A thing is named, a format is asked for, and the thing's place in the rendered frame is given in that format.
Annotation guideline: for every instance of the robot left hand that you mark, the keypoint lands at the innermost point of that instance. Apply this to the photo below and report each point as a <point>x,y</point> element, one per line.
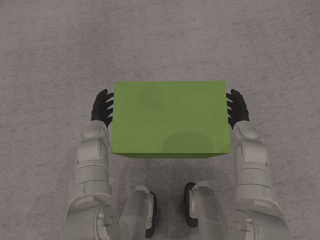
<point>100,107</point>

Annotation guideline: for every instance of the robot right hand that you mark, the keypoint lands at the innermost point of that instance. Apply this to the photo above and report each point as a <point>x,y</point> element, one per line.
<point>239,110</point>

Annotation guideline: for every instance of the robot left thigh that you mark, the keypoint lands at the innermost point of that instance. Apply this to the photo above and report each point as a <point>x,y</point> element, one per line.
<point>138,209</point>

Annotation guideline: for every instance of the robot right forearm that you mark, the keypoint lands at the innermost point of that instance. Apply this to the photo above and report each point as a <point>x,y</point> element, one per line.
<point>253,184</point>

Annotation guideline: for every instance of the robot left shin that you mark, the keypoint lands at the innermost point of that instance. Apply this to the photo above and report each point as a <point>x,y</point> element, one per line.
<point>143,188</point>

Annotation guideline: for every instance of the robot right upper arm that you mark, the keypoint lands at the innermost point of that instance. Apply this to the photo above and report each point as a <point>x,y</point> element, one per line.
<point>247,224</point>

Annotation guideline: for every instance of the robot left upper arm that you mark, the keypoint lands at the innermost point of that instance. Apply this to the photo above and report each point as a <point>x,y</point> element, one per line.
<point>99,222</point>

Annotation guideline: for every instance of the robot left forearm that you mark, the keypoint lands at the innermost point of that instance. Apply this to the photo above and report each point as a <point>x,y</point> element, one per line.
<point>91,180</point>

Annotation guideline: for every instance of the carton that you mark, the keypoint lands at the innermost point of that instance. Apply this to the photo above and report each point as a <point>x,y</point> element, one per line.
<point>170,119</point>

